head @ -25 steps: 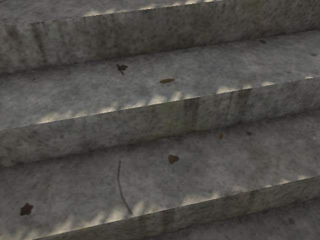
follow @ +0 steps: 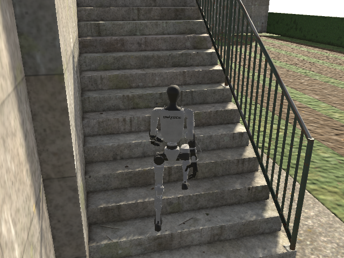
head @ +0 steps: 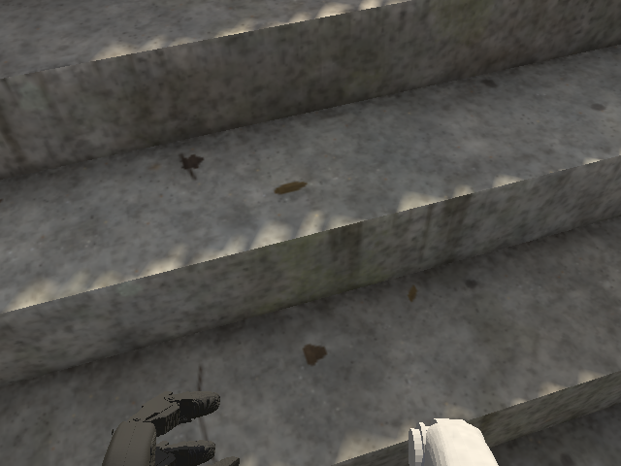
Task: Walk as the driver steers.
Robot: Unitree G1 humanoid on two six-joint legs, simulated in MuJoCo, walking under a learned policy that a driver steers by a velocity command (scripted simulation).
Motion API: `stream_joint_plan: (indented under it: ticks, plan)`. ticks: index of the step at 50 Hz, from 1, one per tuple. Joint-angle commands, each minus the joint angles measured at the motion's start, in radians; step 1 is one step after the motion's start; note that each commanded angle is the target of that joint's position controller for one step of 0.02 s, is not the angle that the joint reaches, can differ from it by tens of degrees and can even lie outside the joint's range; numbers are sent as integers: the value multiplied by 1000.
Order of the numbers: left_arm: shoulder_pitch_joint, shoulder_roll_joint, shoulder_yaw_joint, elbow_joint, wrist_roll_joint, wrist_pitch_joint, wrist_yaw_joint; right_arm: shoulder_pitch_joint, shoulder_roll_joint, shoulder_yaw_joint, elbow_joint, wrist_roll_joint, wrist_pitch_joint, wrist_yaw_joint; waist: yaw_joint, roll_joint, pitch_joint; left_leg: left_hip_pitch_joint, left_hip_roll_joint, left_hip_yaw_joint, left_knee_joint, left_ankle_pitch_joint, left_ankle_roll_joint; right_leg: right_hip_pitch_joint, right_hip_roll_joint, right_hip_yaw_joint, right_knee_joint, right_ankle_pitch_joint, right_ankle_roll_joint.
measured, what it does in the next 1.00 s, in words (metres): climbs, turning left: right foot 0.18 m higher, then left foot 0.19 m higher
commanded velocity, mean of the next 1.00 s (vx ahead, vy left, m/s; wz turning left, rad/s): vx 0.35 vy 0.00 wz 0.51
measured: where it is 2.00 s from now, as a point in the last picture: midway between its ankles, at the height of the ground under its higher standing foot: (66, 69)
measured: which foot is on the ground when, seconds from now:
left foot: down 0.00-0.10, up 0.12-0.60, down 0.62-1.00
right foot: up 0.00-0.08, down 0.10-0.62, up 0.64-1.00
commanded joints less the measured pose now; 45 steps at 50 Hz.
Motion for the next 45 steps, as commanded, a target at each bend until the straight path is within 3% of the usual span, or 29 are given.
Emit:
stream_joint_plan:
  ticks: [1, 2, 3, 4, 5, 6, 7, 8, 9, 10, 11, 12, 14, 17, 20, 22, 24, 26, 27, 28, 29, 30, 31, 32, 33, 34, 37, 42, 45]
  plan:
    - [-227, -37, -64, -232, -18, -6, -24, -65, -82, 2, -53, 58, 9, -20, 31, -9, 256, -482, 142, -72, -421, 87, 229, 277, -33, -170, -556, 101, 3]
    - [-181, -84, -70, -205, -45, -5, -40, -70, -103, -4, -90, 84, 11, -24, 24, -32, 121, -629, 141, -63, -413, 368, 253, 725, 34, -235, -728, 176, -4]
    - [51, -39, -36, -132, -51, 1, -28, -33, -175, -11, -108, 88, -13, -9, 115, 40, -104, -502, 173, -33, -174, 1161, 253, 1024, 117, -197, -674, 221, -11]
    - [327, 47, 13, -67, -38, 26, 1, -57, -326, -61, -130, 77, -38, 4, 257, 168, -326, -283, 206, -55, 82, 1586, 216, 1147, 151, -119, -759, 196, -11]
    - [430, 151, 55, -36, 0, 39, 15, -139, -391, -99, -157, 86, -62, 26, 341, 169, -427, -170, 186, -77, 378, 1597, 149, 1182, 124, -1, -942, 134, -1]
    - [484, 269, 96, 3, 39, 27, 29, -192, -245, -83, -230, 106, -81, 60, 322, -92, -469, -434, 62, -81, 782, 1220, 98, 1310, -164, 473, -1254, -76, -63]
    - [453, 378, 131, 16, 26, 32, 35, -256, -141, -84, -297, 48, -85, 83, 289, -323, -496, -580, -115, -178, 1291, 293, 75, 1270, -318, 954, -1733, -161, -48]
    - [265, 344, 131, 24, 3, 22, 22, -227, -43, -78, -318, -1, -63, 71, 175, -241, -431, -703, -77, -305, 1683, 303, 61, 1126, -364, 992, -1792, -330, -29]
    - [135, 261, 105, 69, -18, 6, 8, -266, -3, -71, -374, -23, -46, 66, 58, -194, -270, -769, -12, -190, 1793, 395, 66, 959, -341, 849, -1762, -394, -34]
    - [120, 162, 87, 143, -26, -11, 4, -321, 16, -62, -414, -42, -40, 61, 25, -123, -79, -876, 14, -125, 1835, 439, 97, 831, -316, 651, -1666, -336, -22]
    - [151, 64, 65, 222, -4, -29, -5, -353, 37, -50, -427, -31, -29, 51, 8, -46, 13, -955, 0, -138, 1877, 423, 128, 765, -267, 459, -1606, -160, 4]
    - [198, -3, 48, 286, 18, -40, -15, -328, 60, -35, -420, -6, -15, 49, -20, -26, 38, -993, -16, -160, 1912, 390, 153, 752, -242, 345, -1595, -46, 33]
    - [275, -36, 44, 351, 16, -68, -22, -341, 123, -7, -429, 15, 12, 38, -39, -32, 87, -1114, -32, -190, 1919, 391, 173, 800, -216, 136, -1627, 223, 86]
    - [355, 8, 40, 379, 32, -110, -27, -523, 104, -1, -471, 27, 43, 11, 22, -54, 108, -1255, -101, -83, 2073, 278, 166, 879, -253, -4, -1764, 485, 76]
    - [415, 99, 54, 413, 23, -128, -53, -653, 90, 14, -576, 16, 69, -27, -8, -77, 117, -1475, -82, -103, 2180, 39, 206, 1041, -232, -82, -1863, 452, 81]
    - [462, 84, 46, 428, 17, -117, -46, -759, 72, 31, -631, 23, 78, -27, -15, 13, 133, -1424, -54, -35, 1910, 42, 207, 1016, -152, -175, -1921, 334, 131]
    - [568, 102, 45, 449, 11, -110, -14, -854, 60, 38, -662, 21, 95, -8, 42, -8, 122, -1371, -58, 85, 1733, 61, 188, 1052, -119, -216, -1979, 430, 114]
    - [571, 169, 60, 442, -26, -100, 17, -860, 48, 57, -689, 34, 112, 18, 45, -109, 82, -1095, 2, 251, 1358, -46, 183, 1060, -119, -295, -2122, 845, 69]
    - [540, 174, 50, 393, -65, -92, 36, -777, 42, 56, -618, 43, 110, 19, 29, -71, -24, -799, -90, 359, 1224, -65, 172, 1073, -107, -346, -1991, 1568, 43]
    - [576, 264, 70, 373, -67, -91, 48, -660, 28, 47, -591, 64, 117, 11, -5, -172, -138, -651, -149, 365, 1132, -126, 161, 1179, -146, -319, -1832, 2010, 23]
    - [517, 312, 79, 323, -64, -87, 48, -466, 0, 33, -525, 51, 120, -6, -72, -266, -272, -578, -164, 300, 1138, -137, 196, 1319, -197, -304, -1581, 2396, 22]
    - [439, 372, 107, 265, -79, -88, 16, -312, -52, 15, -521, 11, 106, -11, -105, -347, -369, -490, -159, 172, 908, -199, 222, 1438, -246, -261, -1323, 2359, 15]
    - [434, 361, 115, 222, -73, -94, -11, -312, -115, -16, -530, 4, 96, -11, -114, -311, -414, -327, -163, -11, 724, -183, 234, 1316, -227, -213, -1072, 2019, 41]
    - [355, 211, 92, 115, -34, -105, -54, -418, -225, -58, -529, 14, 102, -21, -56, 11, -381, -145, 75, -564, 434, -90, 362, 813, 10, -153, -647, 734, 133]
    - [270, 207, 108, 38, 14, -97, -71, -528, -287, -105, -576, 2, 133, -27, -43, 1, -422, -150, 154, -1032, 165, -141, 402, 583, 152, 84, -110, 418, 168]
    - [232, 94, 90, -31, 20, -80, -50, -580, -283, -108, -568, 0, 123, -13, 25, -73, -325, -211, 162, -908, 147, -217, 333, 450, 106, 164, 41, 509, 152]
    - [235, 7, 35, -91, 49, -57, 12, -476, -121, -71, -387, 17, 59, -10, 123, -164, 45, -493, 60, -557, 278, 70, 234, 256, 90, 121, 109, 509, 101]
    - [171, 32, 8, -124, 57, -3, 26, -338, -136, -68, -337, 20, 24, -4, 121, -85, 52, -444, -49, -241, 340, 576, 130, 189, 57, 45, -230, 437, 133]
    - [39, -16, -8, -162, 49, 15, 49, -190, -198, -79, -335, -6, 8, -12, 32, 41, -94, -141, 63, -420, 321, 719, 157, -112, 84, 22, 240, 334, 123]
Keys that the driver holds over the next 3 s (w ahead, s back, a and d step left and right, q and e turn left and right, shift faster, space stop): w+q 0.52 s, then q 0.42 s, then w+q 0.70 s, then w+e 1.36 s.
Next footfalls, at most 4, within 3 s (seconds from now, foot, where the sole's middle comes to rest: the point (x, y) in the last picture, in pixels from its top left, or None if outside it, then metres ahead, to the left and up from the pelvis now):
0.10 right None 0.26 -0.15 -0.59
0.62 left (286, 390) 0.49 0.05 -0.41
1.22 right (306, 172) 0.79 -0.01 -0.22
1.84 left None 0.86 0.57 -0.04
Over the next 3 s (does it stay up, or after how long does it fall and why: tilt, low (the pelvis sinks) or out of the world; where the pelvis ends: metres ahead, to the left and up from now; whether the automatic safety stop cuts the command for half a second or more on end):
stays up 1.24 0.76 0.91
